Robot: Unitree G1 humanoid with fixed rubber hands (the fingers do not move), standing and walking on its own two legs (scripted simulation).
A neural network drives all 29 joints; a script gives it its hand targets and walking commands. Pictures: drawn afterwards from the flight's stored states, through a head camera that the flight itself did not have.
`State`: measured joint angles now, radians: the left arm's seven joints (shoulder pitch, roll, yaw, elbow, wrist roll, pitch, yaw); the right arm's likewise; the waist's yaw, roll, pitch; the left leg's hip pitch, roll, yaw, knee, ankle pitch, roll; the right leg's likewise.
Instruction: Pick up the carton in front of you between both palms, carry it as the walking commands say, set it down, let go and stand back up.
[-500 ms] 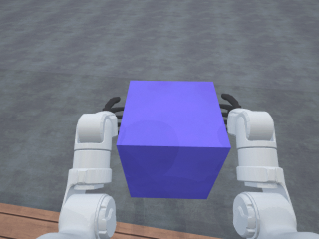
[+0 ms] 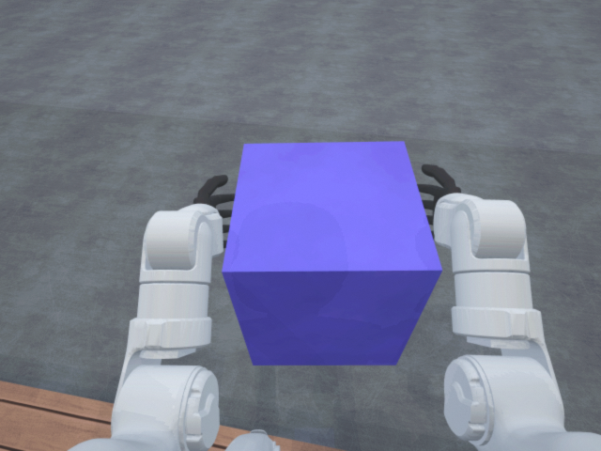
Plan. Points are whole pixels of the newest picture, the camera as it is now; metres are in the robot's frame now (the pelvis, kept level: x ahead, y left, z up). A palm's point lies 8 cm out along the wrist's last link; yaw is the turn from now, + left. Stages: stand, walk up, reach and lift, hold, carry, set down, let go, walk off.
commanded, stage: carry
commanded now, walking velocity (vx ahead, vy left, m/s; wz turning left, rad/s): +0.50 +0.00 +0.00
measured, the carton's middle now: (323, 260) +0.35 +0.01 +0.04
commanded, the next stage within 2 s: none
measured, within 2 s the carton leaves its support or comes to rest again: neither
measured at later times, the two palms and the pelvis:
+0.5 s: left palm (243, 117) +0.60 +0.15 +0.10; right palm (421, 122) +0.58 -0.15 +0.10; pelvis +0.23 +0.03 -0.03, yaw +1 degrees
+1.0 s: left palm (282, 122) +0.88 +0.12 -0.11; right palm (394, 117) +0.91 -0.18 -0.12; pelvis +0.54 -0.06 -0.16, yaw +0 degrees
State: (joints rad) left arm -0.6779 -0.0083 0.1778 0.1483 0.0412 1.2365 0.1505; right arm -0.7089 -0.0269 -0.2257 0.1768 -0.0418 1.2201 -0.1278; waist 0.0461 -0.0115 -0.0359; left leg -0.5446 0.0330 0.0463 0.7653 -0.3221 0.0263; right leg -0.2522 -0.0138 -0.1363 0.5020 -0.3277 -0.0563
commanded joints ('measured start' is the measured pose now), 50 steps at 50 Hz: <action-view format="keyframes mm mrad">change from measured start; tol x64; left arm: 1 -793 -1103 -582 -177 -457 -40 -250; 50 -631 -1164 -735 -273 -475 -174 -296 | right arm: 1 -649 1131 586 -93 379 -9 199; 50 -455 1179 729 -180 316 -163 180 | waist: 1 27 -145 -393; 50 39 -80 -518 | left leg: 1 11 -39 55 -89 84 7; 22 919 167 -303 -128 434 193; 36 -354 -56 -126 1049 -381 20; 50 -374 -5 31 310 109 20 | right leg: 1 320 -218 206 -99 455 -117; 22 -875 -43 185 445 239 30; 36 776 -383 514 236 842 -164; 38 539 -347 718 -66 87 -173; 50 526 -170 292 59 952 -118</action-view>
